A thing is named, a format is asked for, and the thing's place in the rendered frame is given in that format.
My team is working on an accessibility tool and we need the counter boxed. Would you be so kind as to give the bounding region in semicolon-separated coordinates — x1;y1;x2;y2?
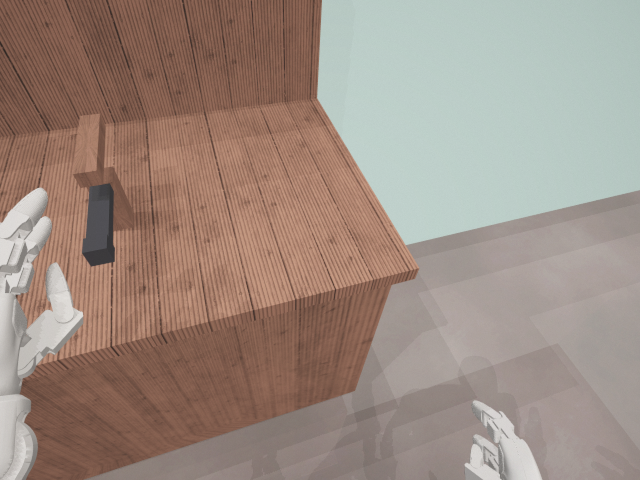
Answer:
0;0;419;480

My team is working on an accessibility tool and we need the tap lever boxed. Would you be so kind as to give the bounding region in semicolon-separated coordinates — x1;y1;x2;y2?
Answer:
82;183;115;267

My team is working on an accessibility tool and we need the robot left forearm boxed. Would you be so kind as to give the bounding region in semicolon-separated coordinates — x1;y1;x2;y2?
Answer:
0;394;38;480

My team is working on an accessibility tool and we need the right robot hand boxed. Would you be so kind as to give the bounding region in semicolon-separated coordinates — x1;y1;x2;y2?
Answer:
465;400;542;480

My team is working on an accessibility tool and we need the left robot hand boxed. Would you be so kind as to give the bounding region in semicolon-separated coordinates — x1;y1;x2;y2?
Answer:
0;188;83;396

